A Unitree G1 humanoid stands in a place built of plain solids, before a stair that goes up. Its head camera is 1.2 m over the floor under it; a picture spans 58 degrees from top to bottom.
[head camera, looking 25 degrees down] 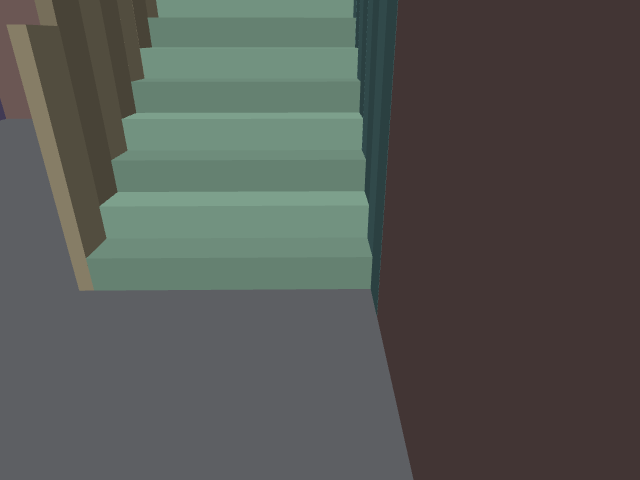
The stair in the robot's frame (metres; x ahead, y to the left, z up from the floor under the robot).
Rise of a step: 0.19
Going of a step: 0.24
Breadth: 1.45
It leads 1 degrees to the left of straight ahead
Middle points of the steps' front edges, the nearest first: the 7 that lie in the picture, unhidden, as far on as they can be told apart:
1.95 0.46 0.19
2.19 0.46 0.38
2.43 0.46 0.57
2.67 0.47 0.76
2.91 0.47 0.95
3.15 0.47 1.14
3.39 0.47 1.33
